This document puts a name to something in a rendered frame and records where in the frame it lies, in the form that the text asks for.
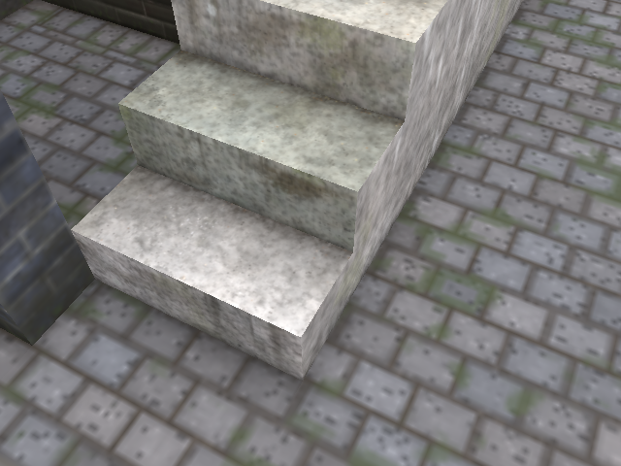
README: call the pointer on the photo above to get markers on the stairs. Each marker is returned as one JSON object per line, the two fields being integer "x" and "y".
{"x": 275, "y": 152}

